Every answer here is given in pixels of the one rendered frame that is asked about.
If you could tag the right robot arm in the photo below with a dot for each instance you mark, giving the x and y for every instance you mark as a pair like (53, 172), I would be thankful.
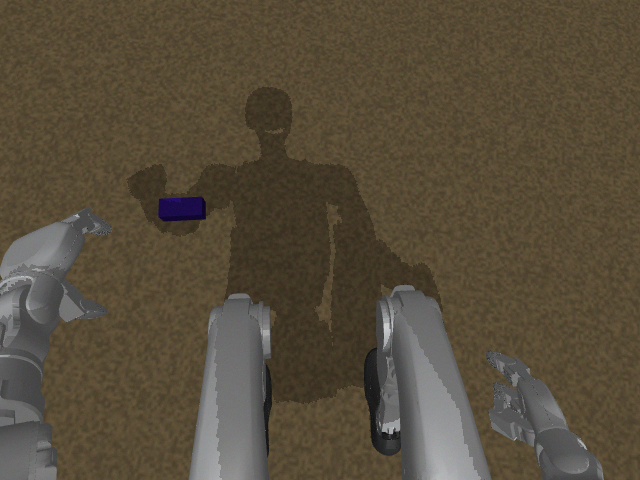
(562, 455)

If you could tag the small box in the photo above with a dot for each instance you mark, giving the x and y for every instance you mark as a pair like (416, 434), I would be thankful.
(180, 209)

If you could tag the left robot arm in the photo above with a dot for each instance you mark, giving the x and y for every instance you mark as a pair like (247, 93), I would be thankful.
(29, 313)

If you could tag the right robot foot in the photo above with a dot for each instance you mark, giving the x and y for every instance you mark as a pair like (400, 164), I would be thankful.
(386, 444)

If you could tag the right robot hand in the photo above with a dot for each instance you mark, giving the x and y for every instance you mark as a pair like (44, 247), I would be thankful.
(533, 407)

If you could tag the left robot hand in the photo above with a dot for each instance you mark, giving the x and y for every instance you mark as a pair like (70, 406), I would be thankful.
(52, 250)

